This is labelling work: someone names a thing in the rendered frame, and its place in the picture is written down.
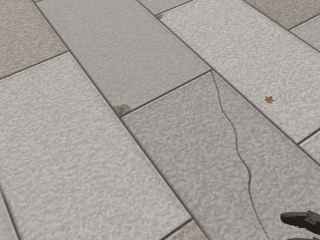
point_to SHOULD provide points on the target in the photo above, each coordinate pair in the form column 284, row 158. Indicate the robot right hand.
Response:
column 309, row 220

